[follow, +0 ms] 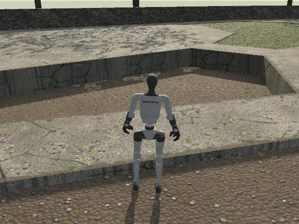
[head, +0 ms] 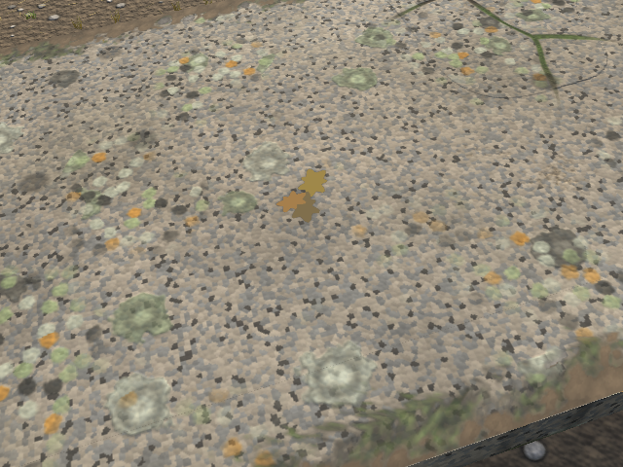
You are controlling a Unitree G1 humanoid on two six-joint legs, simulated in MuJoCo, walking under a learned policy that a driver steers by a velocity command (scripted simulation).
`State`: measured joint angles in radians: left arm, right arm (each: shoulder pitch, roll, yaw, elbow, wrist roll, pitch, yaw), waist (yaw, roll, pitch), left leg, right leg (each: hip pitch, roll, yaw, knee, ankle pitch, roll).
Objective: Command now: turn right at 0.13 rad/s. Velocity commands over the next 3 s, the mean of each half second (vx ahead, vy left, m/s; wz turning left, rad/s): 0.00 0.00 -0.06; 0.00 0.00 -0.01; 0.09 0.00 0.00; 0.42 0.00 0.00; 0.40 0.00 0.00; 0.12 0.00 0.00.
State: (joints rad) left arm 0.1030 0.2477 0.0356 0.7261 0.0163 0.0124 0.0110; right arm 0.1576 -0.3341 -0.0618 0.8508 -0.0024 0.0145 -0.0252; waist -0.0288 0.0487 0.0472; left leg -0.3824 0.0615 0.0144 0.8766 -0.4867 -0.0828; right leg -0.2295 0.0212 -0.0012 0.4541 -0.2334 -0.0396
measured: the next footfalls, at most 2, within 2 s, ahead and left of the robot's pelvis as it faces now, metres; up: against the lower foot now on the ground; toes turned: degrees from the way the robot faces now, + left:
left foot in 0.20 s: +0.02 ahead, +0.14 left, +0.00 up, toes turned +0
right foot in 1.94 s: +0.30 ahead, -0.12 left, +0.00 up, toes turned -3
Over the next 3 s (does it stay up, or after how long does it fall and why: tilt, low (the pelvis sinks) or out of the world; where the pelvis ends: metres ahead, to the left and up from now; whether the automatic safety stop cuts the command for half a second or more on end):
stays up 0.55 0.04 0.13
